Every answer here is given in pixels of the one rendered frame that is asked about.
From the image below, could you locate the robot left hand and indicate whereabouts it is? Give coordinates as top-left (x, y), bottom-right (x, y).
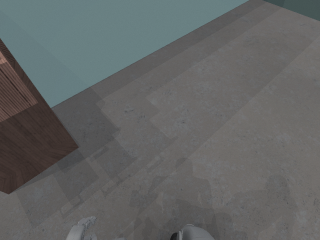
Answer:
top-left (65, 216), bottom-right (97, 240)

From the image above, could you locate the cabinet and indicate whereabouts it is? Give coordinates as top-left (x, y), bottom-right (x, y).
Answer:
top-left (0, 39), bottom-right (79, 195)

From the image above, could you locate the robot right thigh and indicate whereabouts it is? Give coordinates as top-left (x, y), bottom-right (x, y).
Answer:
top-left (176, 226), bottom-right (215, 240)

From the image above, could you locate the drawer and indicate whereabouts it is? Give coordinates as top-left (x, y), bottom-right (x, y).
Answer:
top-left (0, 51), bottom-right (38, 122)

